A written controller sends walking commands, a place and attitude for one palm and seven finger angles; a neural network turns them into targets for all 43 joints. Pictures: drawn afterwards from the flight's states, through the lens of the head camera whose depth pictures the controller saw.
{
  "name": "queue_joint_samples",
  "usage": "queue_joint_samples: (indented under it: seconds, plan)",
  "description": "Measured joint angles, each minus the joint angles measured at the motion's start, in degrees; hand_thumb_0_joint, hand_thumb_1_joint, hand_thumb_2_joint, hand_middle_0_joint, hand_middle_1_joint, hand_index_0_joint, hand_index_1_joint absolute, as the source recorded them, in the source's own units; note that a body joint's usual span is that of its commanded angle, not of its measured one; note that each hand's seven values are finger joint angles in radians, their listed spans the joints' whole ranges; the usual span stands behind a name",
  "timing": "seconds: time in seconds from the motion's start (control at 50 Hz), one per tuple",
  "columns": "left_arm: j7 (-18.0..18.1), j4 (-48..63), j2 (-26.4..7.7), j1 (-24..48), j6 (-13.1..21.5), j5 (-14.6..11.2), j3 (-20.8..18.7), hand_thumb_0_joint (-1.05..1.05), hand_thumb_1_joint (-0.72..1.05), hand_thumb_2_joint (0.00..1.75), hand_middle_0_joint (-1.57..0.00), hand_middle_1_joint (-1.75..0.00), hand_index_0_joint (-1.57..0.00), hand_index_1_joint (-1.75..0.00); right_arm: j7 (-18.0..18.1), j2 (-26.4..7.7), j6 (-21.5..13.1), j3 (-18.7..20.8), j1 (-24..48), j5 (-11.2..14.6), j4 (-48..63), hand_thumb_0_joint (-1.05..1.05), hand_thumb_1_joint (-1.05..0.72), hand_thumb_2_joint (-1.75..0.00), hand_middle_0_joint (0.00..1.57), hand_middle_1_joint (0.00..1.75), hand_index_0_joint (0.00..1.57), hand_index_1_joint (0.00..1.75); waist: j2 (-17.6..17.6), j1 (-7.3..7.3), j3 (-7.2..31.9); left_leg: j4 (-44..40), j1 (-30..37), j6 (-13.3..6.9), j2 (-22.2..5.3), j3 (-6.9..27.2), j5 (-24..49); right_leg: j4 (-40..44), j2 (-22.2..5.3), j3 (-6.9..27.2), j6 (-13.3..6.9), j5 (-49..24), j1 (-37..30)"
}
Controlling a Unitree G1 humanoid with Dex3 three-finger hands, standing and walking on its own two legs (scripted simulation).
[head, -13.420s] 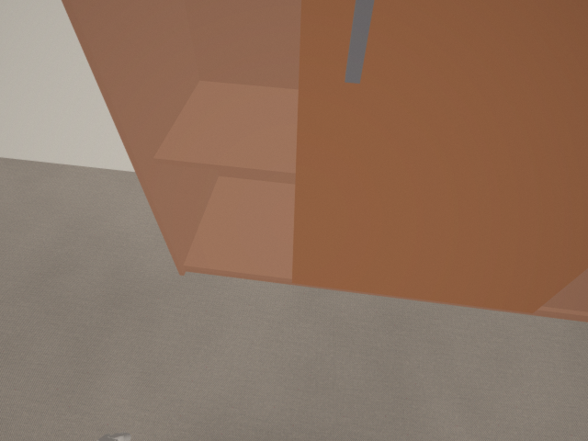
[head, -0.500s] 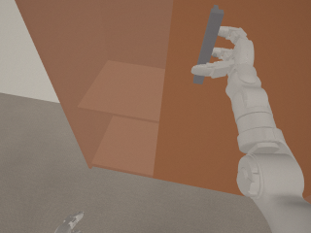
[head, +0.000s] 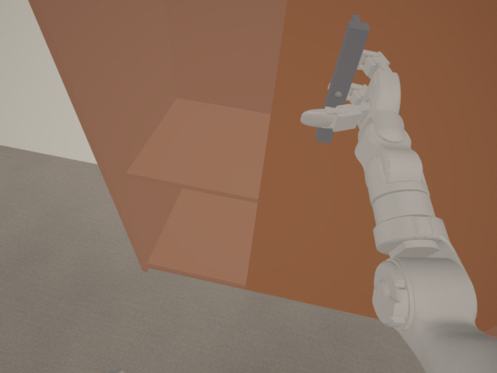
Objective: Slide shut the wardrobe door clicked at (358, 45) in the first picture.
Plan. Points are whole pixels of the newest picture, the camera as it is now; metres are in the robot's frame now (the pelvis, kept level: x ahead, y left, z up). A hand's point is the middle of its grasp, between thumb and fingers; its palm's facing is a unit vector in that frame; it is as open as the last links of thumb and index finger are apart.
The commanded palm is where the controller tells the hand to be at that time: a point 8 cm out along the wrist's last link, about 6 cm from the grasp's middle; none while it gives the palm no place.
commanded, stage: slide the fingers in behind the handle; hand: right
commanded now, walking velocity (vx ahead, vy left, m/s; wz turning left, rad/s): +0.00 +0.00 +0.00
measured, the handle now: (338, 83) +0.52 -0.07 +0.23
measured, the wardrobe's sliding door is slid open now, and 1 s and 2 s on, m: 0.43 0.43 0.43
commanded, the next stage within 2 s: grip the handle and tug to test in 0.68 s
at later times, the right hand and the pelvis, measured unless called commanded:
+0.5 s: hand (332, 93) +0.47 -0.05 +0.24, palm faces +0.07 +1.00 +0.00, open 14.0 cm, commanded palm +0.44 -0.10 +0.24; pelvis -0.01 +0.00 +0.00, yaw -1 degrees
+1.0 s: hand (329, 93) +0.46 -0.04 +0.25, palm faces +0.06 +1.00 +0.02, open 12.9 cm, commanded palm +0.44 -0.10 +0.24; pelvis -0.01 +0.00 +0.00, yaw +0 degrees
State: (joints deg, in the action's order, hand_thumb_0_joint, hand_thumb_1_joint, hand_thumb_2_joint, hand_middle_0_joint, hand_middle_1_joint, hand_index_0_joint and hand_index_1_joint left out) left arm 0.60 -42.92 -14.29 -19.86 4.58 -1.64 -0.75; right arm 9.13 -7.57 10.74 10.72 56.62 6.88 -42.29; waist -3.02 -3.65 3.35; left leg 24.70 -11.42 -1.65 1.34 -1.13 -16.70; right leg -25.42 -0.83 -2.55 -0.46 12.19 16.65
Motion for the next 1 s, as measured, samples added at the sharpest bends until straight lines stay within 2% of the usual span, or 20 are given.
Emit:
queue_joint_samples:
  seconds: [0.18, 0.46, 0.64, 0.82, 0.9, 1.0]
  plan:
    - [0.03, 0.95, 0.56, 3.43, -0.21, 0.36, 0.52, 0.01, 0.91, 0.89, -0.2, -0.3, -0.2, -0.3, 2.58, 1.7, 1.66, -0.53, 1.08, -0.67, -0.18, -0.02, 0.5, -0.3, 0.3, 1.2, 0.3, 1.2, 0.16, 0.17, -0.11, 0.35, 0.06, -0.08, -0.06, -0.31, -0.04, 0.02, 0.08, 0.3, 0.08, -0.28, -0.12]
    - [0.13, 0.8, 0.55, 2.56, -0.53, 0.38, 0.8, 0.01, 0.91, 0.89, -0.2, -0.3, -0.2, -0.3, 2.35, 0.96, -0.1, -0.72, 3.61, -0.93, -4.47, -0.02, 0.5, -0.3, 0.3, 1.2, 0.3, 1.2, 0.29, 0.24, 0.01, 0.58, -0.33, -0.21, -0.03, -0.65, 0.05, -0.07, 0.08, 0.64, 0.19, -0.57, 0.31]
    - [0.01, -0.21, 0.31, 1.18, -0.13, 0.52, 0.31, 0.01, 0.91, 0.89, -0.2, -0.3, -0.2, -0.3, 3.11, 1.98, -0.86, -0.78, 3.18, -0.72, -3.94, -0.02, 0.5, -0.3, 0.3, 1.2, 0.3, 1.2, 0.13, -0.18, -0.44, 0.67, -0.62, -0.08, -0.12, -0.36, 0.2, 0.05, 0.14, 0.36, 0.05, -0.74, 0.4]
    - [-0.12, -0.26, 0.51, 0.77, 0.23, 0.58, 0.38, 0.01, 0.91, 0.89, -0.2, -0.3, -0.2, -0.3, 3.38, 0.52, -1.37, -0.43, 3.84, -1.62, -4.89, -0.02, 0.5, -0.3, 0.3, 1.2, 0.3, 1.2, 0.22, -0.58, -0.54, 0.51, -0.7, -0.08, 0.02, -0.14, 0.46, 0.1, -0.01, 0.15, 0.05, -0.84, 0.45]
    - [-0.12, -0.31, 0.42, 0.65, 0.39, 0.53, 0.3, 0.01, 0.91, 0.89, -0.2, -0.3, -0.2, -0.3, 2.76, 0.89, -1.23, -0.86, 3.66, -0.99, -4.44, -0.02, 0.46, -0.32, 0.3, 1.2, 0.3, 1.21, 0.11, -0.34, -0.37, 0.29, -0.58, -0.03, -0.03, -0.19, 0.57, 0.23, 0.05, 0.2, 0.01, -0.92, 0.39]
    - [-0.12, -0.23, 0.44, 1.13, 0.38, 0.49, 0.39, 0.01, 0.91, 0.89, -0.2, -0.3, -0.2, -0.3, 2.81, 1.56, -0.74, -0.81, 3.11, -0.74, -4.12, -0.02, 0.33, -0.37, 0.32, 1.22, 0.32, 1.22, 0.21, -0.27, -0.08, 0.17, -0.31, 0.01, -0.04, -0.16, 0.58, 0.31, 0.06, 0.17, -0.02, -0.9, 0.14]
